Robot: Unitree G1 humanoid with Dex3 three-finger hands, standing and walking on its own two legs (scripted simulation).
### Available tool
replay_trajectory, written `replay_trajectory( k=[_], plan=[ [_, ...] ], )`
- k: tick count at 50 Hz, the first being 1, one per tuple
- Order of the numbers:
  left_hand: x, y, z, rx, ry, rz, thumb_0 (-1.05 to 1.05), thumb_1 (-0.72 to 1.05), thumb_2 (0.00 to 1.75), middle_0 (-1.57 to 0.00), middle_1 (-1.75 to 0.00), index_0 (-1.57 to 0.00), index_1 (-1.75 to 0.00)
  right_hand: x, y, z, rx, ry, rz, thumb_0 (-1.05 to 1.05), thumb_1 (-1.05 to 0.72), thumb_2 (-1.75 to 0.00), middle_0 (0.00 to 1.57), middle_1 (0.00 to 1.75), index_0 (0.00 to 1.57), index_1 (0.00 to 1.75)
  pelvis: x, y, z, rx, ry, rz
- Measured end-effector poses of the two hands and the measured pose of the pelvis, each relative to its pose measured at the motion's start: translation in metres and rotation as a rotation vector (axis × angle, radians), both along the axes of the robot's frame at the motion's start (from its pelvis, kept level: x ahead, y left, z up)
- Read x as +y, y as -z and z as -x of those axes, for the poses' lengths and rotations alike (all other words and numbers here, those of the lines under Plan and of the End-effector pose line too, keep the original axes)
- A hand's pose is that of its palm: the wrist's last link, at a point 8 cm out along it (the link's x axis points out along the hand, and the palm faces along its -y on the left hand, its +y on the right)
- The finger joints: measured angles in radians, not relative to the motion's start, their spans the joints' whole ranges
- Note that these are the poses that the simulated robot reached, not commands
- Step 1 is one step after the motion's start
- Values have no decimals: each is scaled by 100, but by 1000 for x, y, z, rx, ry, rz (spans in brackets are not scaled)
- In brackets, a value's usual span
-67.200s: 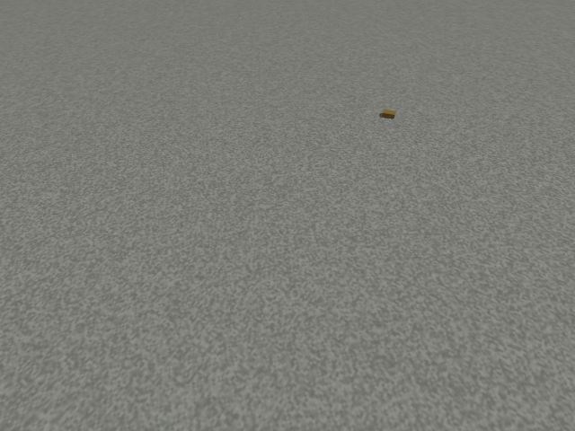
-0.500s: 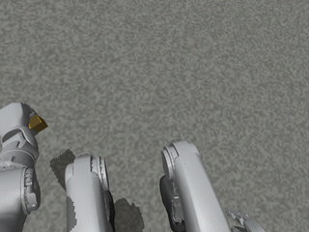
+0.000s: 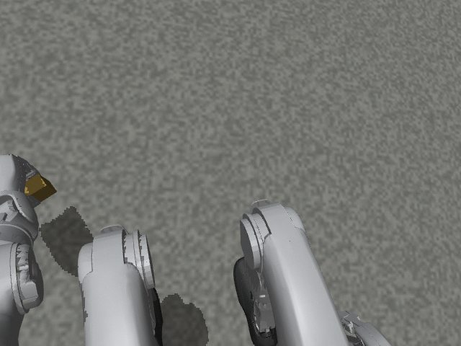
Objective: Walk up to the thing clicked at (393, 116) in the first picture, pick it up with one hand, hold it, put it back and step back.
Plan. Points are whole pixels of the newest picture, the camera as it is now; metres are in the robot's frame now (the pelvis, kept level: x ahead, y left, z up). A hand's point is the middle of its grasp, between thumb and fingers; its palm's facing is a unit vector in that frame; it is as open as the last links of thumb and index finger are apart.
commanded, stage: lower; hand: left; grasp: from above
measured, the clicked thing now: (28, 195) +0.41 +0.33 -0.23
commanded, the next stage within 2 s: rest in 0.06 s
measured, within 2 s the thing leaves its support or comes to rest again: rests again in 0.88 s
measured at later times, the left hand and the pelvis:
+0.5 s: hand (35, 195) +0.41 +0.32 -0.23, palm faces -0.37 -0.29 -0.88, open 6.1 cm; pelvis +0.01 +0.00 -0.02, yaw -2 degrees
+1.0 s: hand (41, 195) +0.41 +0.32 -0.26, palm faces -0.35 -0.29 -0.89, open 6.0 cm; pelvis +0.00 +0.01 -0.03, yaw -5 degrees
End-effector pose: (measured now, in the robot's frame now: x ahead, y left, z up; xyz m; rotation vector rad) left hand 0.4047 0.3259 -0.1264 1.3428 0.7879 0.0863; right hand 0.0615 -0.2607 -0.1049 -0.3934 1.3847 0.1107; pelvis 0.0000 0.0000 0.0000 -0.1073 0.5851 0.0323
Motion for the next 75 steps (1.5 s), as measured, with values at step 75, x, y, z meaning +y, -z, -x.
replay_trajectory(
  k=[75],
  plan=[
    [-1, 75, -16, -24, -15, 21, -1, 49, 0, -120, -2, -120, -2, 15, -25, 41, 73, -180, -18, 0, -91, -90, 20, 30, 20, 30, 10, 27, 6, -129, 54, 103]
  ],
)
